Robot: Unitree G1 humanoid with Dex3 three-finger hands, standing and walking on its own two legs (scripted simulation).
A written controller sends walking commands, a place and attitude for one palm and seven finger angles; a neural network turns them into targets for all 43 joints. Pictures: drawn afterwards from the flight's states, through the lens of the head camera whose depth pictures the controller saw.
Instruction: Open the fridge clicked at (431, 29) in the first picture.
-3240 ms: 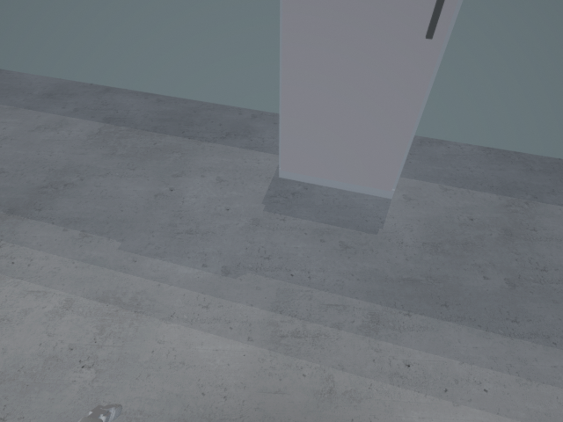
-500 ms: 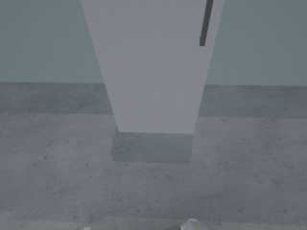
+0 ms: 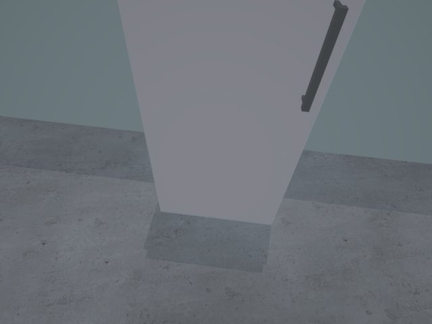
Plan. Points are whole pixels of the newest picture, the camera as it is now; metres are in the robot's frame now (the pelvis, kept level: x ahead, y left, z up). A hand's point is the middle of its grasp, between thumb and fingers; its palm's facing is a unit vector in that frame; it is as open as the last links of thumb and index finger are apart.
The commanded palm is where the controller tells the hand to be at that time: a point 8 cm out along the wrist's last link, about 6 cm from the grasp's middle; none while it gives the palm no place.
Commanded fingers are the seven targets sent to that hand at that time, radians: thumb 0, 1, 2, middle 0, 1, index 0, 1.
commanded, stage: take the last steps up to it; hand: right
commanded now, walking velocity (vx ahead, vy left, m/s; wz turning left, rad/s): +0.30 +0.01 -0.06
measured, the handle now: (319, 61) +0.69 -0.19 +0.18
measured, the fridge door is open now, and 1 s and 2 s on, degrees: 0 0 0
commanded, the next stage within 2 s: come to a stop and stand still in 0.44 s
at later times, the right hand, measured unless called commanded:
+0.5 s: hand out of the picture +0.05 -0.14 -0.18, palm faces +0.19 +0.98 -0.09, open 7.4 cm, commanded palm none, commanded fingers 0.00 -0.90 -0.90 0.20 0.30 0.20 0.30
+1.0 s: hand (308, 280) +0.27 -0.20 -0.16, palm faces +0.04 +0.97 -0.26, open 7.4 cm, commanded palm none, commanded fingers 0.00 -0.90 -0.90 0.20 0.30 0.20 0.30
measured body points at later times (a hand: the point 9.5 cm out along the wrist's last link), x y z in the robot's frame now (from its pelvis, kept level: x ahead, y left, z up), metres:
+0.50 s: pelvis +0.16 -0.01 -0.01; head +0.18 -0.04 +0.44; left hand +0.27 +0.21 -0.15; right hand +0.05 -0.19 -0.17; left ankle +0.07 +0.12 -0.74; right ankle +0.23 -0.11 -0.74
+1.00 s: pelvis +0.18 +0.00 +0.00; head +0.21 +0.00 +0.45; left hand +0.22 +0.24 -0.16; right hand +0.27 -0.25 -0.14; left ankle +0.19 +0.14 -0.72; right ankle +0.23 -0.11 -0.74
